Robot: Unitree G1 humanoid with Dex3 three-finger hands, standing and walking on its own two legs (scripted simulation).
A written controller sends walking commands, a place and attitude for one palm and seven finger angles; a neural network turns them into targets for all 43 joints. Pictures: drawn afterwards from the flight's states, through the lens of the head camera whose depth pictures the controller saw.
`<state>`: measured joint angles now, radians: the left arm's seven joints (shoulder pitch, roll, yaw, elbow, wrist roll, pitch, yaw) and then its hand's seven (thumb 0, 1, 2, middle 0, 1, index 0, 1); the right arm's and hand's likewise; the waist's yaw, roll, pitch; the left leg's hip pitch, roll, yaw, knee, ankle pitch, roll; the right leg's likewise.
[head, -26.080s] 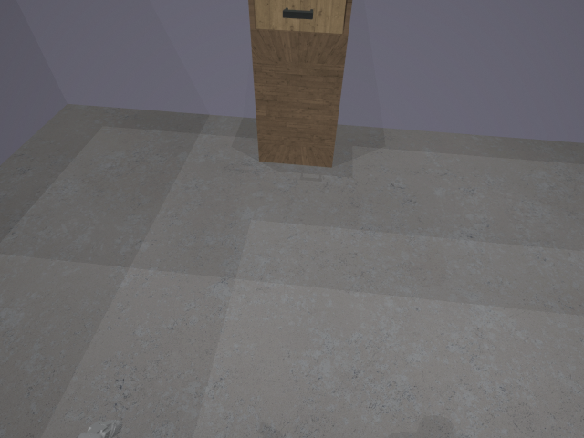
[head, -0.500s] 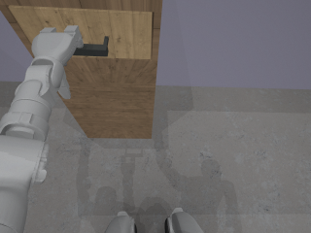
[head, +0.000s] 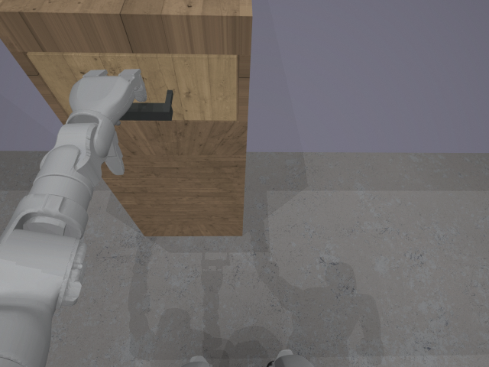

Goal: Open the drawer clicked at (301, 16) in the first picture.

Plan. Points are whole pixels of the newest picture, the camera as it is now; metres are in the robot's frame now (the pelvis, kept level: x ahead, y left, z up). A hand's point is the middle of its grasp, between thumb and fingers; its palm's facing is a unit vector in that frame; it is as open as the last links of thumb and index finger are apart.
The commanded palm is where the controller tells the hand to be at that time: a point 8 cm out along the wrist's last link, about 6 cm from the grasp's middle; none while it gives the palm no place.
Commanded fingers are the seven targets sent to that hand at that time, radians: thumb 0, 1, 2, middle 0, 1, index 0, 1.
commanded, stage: lift the fingers back up to retry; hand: left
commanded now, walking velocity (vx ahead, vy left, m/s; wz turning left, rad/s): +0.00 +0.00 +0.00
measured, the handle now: (141, 103) +0.59 +0.16 +0.05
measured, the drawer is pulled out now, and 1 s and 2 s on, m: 0.00 0.00 0.00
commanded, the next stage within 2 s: re-aim the fingers above the handle in 0.36 s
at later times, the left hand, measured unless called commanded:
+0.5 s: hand (113, 120) +0.50 +0.18 +0.10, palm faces -0.07 -0.06 -1.00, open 13.8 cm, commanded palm +0.47 +0.19 +0.16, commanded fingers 0.00 -0.50 0.30 -0.30 -1.20 -0.30 -1.20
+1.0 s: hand (124, 118) +0.49 +0.16 +0.11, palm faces -0.05 -0.04 -1.00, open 13.8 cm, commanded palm +0.47 +0.18 +0.16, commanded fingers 0.00 -0.50 0.30 -0.30 -1.20 -0.30 -1.20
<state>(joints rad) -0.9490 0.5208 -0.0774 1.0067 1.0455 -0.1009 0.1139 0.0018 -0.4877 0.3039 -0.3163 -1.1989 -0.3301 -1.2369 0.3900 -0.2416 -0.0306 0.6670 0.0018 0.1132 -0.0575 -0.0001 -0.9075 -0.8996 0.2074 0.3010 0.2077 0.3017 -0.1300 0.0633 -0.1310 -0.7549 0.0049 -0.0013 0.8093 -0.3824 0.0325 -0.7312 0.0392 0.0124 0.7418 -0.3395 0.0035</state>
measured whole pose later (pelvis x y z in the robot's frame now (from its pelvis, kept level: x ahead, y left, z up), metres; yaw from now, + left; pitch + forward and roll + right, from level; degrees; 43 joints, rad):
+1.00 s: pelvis +0.01 -0.02 +0.02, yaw +0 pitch +13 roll +0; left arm -0.85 0.45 -0.09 0.93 1.03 -0.07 0.11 0.00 -0.49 0.30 -0.31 -1.20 -0.32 -1.20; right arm 0.33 -0.26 -0.04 0.67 0.01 0.15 -0.05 0.00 -0.91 -0.90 0.21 0.30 0.21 0.30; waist -0.09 0.06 -0.11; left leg -0.55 0.00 0.01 0.66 -0.34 0.01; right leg -0.56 0.04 0.02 0.64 -0.32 -0.02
